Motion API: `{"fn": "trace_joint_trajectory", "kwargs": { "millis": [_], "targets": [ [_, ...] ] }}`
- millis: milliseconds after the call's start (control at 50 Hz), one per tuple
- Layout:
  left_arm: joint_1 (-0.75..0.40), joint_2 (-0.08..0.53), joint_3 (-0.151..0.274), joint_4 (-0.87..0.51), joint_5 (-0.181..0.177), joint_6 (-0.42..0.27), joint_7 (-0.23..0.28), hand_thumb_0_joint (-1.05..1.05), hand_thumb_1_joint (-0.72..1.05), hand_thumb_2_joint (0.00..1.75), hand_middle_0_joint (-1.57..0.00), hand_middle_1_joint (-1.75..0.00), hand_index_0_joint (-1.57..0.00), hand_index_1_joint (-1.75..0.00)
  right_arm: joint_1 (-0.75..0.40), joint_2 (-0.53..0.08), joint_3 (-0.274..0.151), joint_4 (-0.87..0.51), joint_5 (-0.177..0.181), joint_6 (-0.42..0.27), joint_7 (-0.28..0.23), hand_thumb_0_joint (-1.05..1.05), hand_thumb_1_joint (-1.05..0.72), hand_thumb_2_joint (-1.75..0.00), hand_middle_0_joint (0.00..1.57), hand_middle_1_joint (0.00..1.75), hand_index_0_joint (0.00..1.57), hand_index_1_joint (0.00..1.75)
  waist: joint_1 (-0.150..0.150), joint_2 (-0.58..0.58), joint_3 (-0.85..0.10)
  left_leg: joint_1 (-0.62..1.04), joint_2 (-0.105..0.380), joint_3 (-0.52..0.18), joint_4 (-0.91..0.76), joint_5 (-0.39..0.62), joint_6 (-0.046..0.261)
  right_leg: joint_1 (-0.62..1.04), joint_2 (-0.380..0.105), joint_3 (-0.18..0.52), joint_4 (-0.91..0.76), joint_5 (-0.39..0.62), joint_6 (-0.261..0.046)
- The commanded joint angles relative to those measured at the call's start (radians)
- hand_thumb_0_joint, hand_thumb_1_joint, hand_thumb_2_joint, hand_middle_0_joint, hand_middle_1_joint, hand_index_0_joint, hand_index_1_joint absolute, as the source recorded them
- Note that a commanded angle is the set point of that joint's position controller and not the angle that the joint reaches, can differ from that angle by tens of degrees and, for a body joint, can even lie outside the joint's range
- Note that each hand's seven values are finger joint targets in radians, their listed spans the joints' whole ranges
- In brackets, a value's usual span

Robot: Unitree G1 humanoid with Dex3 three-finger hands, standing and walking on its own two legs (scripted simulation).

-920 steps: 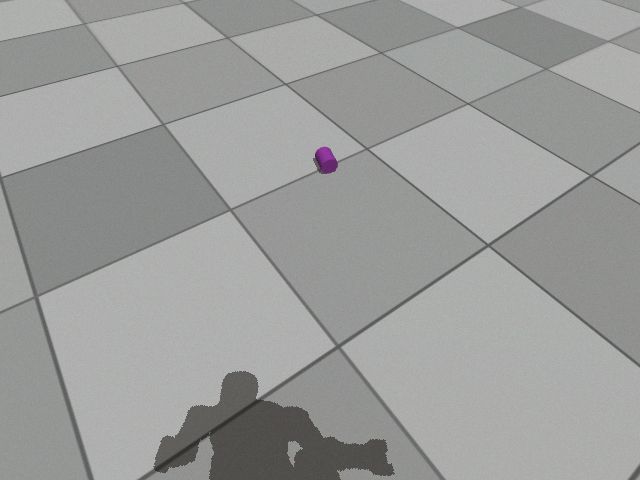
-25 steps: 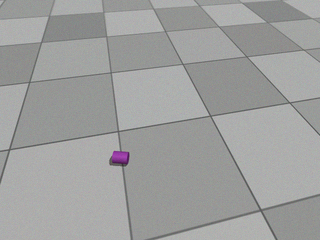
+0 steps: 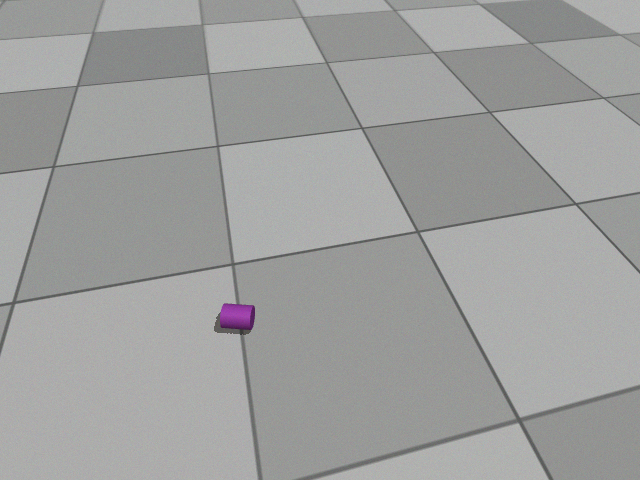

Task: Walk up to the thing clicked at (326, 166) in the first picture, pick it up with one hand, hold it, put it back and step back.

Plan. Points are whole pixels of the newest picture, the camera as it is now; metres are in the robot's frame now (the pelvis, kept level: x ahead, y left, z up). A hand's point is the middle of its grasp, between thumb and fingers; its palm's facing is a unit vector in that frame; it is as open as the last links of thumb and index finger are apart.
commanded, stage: walk up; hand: left
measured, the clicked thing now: (237, 316) +0.74 +0.27 -0.74
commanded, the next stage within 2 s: none
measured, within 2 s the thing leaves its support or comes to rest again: neither
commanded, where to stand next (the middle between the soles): +0.34 +0.05 m, yaw -1 degrees
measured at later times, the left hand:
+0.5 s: hand out of the picture +0.16 +0.36 -0.17, palm faces -0.05 -0.94 -0.34, open 7.4 cm
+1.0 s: hand (144, 322) +0.39 +0.30 -0.14, palm faces -0.08 -0.93 -0.37, open 7.4 cm
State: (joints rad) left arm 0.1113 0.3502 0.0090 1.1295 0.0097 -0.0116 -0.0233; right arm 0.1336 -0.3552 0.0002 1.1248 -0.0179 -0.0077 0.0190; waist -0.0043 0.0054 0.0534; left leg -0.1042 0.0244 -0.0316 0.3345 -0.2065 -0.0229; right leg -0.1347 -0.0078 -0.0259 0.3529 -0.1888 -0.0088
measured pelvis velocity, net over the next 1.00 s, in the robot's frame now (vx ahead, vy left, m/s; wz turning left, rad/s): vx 0.29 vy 0.05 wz -0.06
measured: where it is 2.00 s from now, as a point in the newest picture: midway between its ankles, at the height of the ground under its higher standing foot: (297, 464)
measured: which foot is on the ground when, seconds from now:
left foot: down 0.00-0.04, up 0.06-0.28, down 0.30-0.80, up 0.82-1.00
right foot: down 0.00-0.30, up 0.32-0.74, down 0.76-1.00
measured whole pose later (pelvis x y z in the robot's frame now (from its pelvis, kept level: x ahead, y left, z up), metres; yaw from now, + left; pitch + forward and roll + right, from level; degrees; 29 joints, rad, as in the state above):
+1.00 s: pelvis +0.29 +0.05 -0.01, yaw -3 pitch -3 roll +1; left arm 0.25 0.35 0.04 0.82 0.01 -0.04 -0.04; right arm 0.28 -0.41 -0.04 0.82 0.00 -0.04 0.02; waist 0.01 0.03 0.12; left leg -0.43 0.04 -0.02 1.01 -0.41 0.02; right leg -0.24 -0.01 -0.01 0.54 -0.25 -0.04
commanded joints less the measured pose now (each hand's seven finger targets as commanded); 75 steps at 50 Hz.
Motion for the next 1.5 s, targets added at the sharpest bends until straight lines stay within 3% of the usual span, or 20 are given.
{"fn": "trace_joint_trajectory", "kwargs": {
  "millis": [0,60,260,300,340,440,640,720,740,780,800,900,1040,1100,1140,1160,1240,1400,1440,1480],
  "targets": [
    [0.119,0.315,0.108,-0.073,0.024,-0.034,0.001,0.0,0.9,0.9,-0.2,-0.3,-0.2,-0.3,-0.026,-0.258,-0.089,-0.123,-0.021,-0.022,0.012,0.0,-0.9,-0.9,0.2,0.3,0.2,0.3,0.069,-0.055,-0.009,-0.336,-0.002,0.001,0.167,-0.469,0.083,0.123,-0.157,0.261,-0.107,-0.625,-0.108],
    [0.111,0.351,0.136,-0.13,0.027,-0.054,0.008,0.0,0.9,0.9,-0.2,-0.3,-0.2,-0.3,-0.052,-0.231,-0.099,-0.17,-0.027,-0.021,0.02,0.0,-0.9,-0.9,0.2,0.3,0.2,0.3,0.083,-0.112,0.127,-0.544,0.063,-0.041,0.485,-0.238,0.053,0.115,-0.386,0.479,-0.25,-0.524,-0.242],
    [-0.002,0.266,0.105,-0.264,0.026,-0.043,-0.014,0.0,0.9,0.9,-0.2,-0.3,-0.2,-0.3,0.307,-0.256,-0.166,-0.129,-0.022,-0.044,0.034,0.0,-0.9,-0.9,0.2,0.3,0.2,0.3,-0.127,-0.014,-0.034,0.194,0.012,0.085,0.178,0.019,0.021,-0.337,-0.12,0.045,0.196,-0.279,-0.108],
    [0.128,0.142,0.065,-0.266,0.016,-0.033,-0.01,0.0,0.9,0.9,-0.2,-0.3,-0.2,-0.3,0.409,-0.376,-0.19,-0.137,-0.047,-0.06,0.011,0.0,-0.9,-0.9,0.2,0.3,0.2,0.3,-0.143,0.363,-0.038,0.201,0.279,-0.458,-0.078,-0.487,0.091,-0.579,0.1,0.102,0.75,-0.427,-0.052],
    [0.169,0.285,0.094,-0.241,0.003,-0.023,0.003,0.0,0.9,0.9,-0.2,-0.3,-0.2,-0.3,0.16,-0.426,-0.188,-0.231,-0.008,-0.063,0.015,0.0,-0.9,-0.9,0.2,0.3,0.2,0.3,-0.043,0.204,0.071,-0.095,0.417,-0.637,-0.244,-0.745,0.249,-0.485,-0.005,0.191,0.821,-0.323,-0.067],
    [0.236,0.29,0.101,-0.199,-0.001,-0.027,-0.015,0.0,0.9,0.9,-0.2,-0.3,-0.2,-0.3,0.162,-0.295,-0.141,-0.271,0.002,-0.089,0.005,0.0,-0.9,-0.9,0.2,0.3,0.2,0.3,-0.008,0.117,0.068,-0.057,0.243,-0.203,-0.131,-0.162,0.193,-0.413,-0.044,0.148,0.68,-0.127,-0.015],
    [0.052,0.213,0.093,-0.323,0.008,-0.035,-0.05,0.0,0.9,0.9,-0.2,-0.3,-0.2,-0.3,0.248,-0.3,-0.135,-0.326,0.004,-0.088,0.003,0.0,-0.9,-0.9,0.2,0.3,0.2,0.3,-0.049,0.108,0.078,-0.037,0.194,0.007,-0.022,0.235,0.202,-0.28,-0.041,-0.011,0.285,0.025,-0.017],
    [0.185,0.219,0.108,-0.294,0.007,-0.052,-0.025,0.0,0.9,0.9,-0.2,-0.3,-0.2,-0.3,0.239,-0.267,-0.119,-0.358,0.014,-0.066,-0.008,0.0,-0.9,-0.9,0.2,0.3,0.2,0.3,0.033,0.007,-0.052,-0.045,0.165,0.043,0.296,0.468,0.162,-0.001,0.01,-0.035,0.133,0.051,-0.056],
    [0.258,0.267,0.123,-0.285,0.01,-0.06,-0.016,0.0,0.9,0.9,-0.2,-0.3,-0.2,-0.3,0.267,-0.22,-0.1,-0.37,0.024,-0.067,-0.01,0.0,-0.9,-0.9,0.2,0.3,0.2,0.3,0.068,-0.098,-0.129,-0.104,0.107,0.084,0.487,0.366,0.12,0.14,-0.039,0.031,0.102,0.128,-0.091],
    [0.355,0.377,0.155,-0.294,-0.006,-0.059,-0.01,0.0,0.9,0.9,-0.2,-0.3,-0.2,-0.3,0.282,-0.23,-0.094,-0.39,0.025,-0.063,-0.017,0.0,-0.9,-0.9,0.2,0.3,0.2,0.3,0.111,-0.282,-0.166,-0.464,-0.073,0.085,0.839,-0.35,0.073,0.323,-0.391,0.627,-0.013,0.121,-0.293],
    [0.306,0.382,0.154,-0.312,-0.014,-0.055,-0.005,0.0,0.9,0.9,-0.2,-0.3,-0.2,-0.3,0.267,-0.271,-0.102,-0.372,0.013,-0.06,-0.027,0.0,-0.9,-0.9,0.2,0.3,0.2,0.3,0.095,-0.216,-0.105,-0.469,-0.012,0.01,0.884,-0.397,0.063,0.225,-0.433,0.662,-0.01,0.102,-0.341],
    [0.149,0.273,0.11,-0.366,-0.006,-0.052,0.011,0.0,0.9,0.9,-0.2,-0.3,-0.2,-0.3,0.289,-0.218,-0.099,-0.33,0.02,-0.045,-0.005,0.0,-0.9,-0.9,0.2,0.3,0.2,0.3,0.002,-0.145,0.021,-0.316,0.016,0.015,0.753,-0.197,0.047,-0.132,-0.193,0.181,-0.006,0.252,-0.223],
    [0.123,0.262,0.088,-0.383,-0.002,-0.024,0.026,0.0,0.9,0.9,-0.2,-0.3,-0.2,-0.3,0.205,-0.182,-0.091,-0.309,0.016,-0.052,-0.034,0.0,-0.9,-0.9,0.2,0.3,0.2,0.3,0.016,-0.154,-0.069,-0.18,-0.008,0.087,0.336,-0.02,0.014,-0.101,-0.194,0.101,0.218,0.577,-0.207],
    [0.064,0.233,0.072,-0.392,-0.023,0.009,0.028,0.0,0.9,0.9,-0.2,-0.3,-0.2,-0.3,0.242,-0.237,-0.113,-0.286,0.0,-0.054,-0.047,0.0,-0.9,-0.9,0.2,0.3,0.2,0.3,-0.038,-0.043,-0.075,-0.031,0.018,0.02,0.184,0.253,0.055,-0.266,-0.141,0.106,0.348,0.196,-0.118],
    [0.132,0.2,0.066,-0.374,-0.041,0.034,0.036,0.0,0.9,0.9,-0.2,-0.3,-0.2,-0.3,0.171,-0.341,-0.125,-0.328,-0.001,-0.055,-0.05,0.0,-0.9,-0.9,0.2,0.3,0.2,0.3,0.001,0.159,-0.103,-0.096,0.348,-0.404,0.04,0.386,0.227,-0.285,0.056,0.067,0.609,-0.385,-0.027],
    [0.16,0.235,0.076,-0.344,-0.037,0.048,0.047,0.0,0.9,0.9,-0.2,-0.3,-0.2,-0.3,0.123,-0.372,-0.128,-0.332,0.007,-0.052,-0.051,0.0,-0.9,-0.9,0.2,0.3,0.2,0.3,0.002,0.204,-0.105,-0.155,0.416,-0.488,0.026,0.299,0.324,-0.233,0.019,0.125,0.72,-0.456,-0.025],
    [0.152,0.241,0.087,-0.295,-0.027,0.047,0.034,0.0,0.9,0.9,-0.2,-0.3,-0.2,-0.3,0.047,-0.3,-0.106,-0.339,0.005,-0.044,-0.061,0.0,-0.9,-0.9,0.2,0.3,0.2,0.3,0.026,0.179,-0.093,-0.155,0.245,-0.194,0.117,0.357,0.236,-0.269,0.023,0.142,0.748,-0.385,-0.031],
    [0.224,0.208,0.081,-0.198,-0.005,-0.003,0.044,0.0,0.9,0.9,-0.2,-0.3,-0.2,-0.3,-0.018,-0.269,-0.087,-0.331,0.006,0.001,-0.035,0.0,-0.9,-0.9,0.2,0.3,0.2,0.3,0.058,0.156,-0.155,-0.154,0.177,-0.091,0.321,0.277,0.175,-0.022,0.011,0.008,0.081,-0.089,-0.005],
    [0.134,0.304,0.095,-0.226,0.02,-0.028,0.052,0.0,0.9,0.9,-0.2,-0.3,-0.2,-0.3,-0.008,-0.164,-0.057,-0.338,0.03,0.008,-0.026,0.0,-0.9,-0.9,0.2,0.3,0.2,0.3,0.014,-0.115,-0.074,-0.362,0.037,-0.01,0.445,0.005,0.055,-0.033,-0.236,0.418,0.001,0.028,-0.087],
    [-0.006,0.386,0.098,-0.261,0.016,-0.027,0.046,0.0,0.9,0.9,-0.2,-0.3,-0.2,-0.3,-0.032,-0.237,-0.088,-0.303,0.019,0.014,-0.039,0.0,-0.9,-0.9,0.2,0.3,0.2,0.3,-0.005,-0.172,-0.002,-0.213,0.023,-0.048,0.532,-0.323,0.039,-0.293,-0.359,0.465,0.029,0.118,-0.235]
  ]
}}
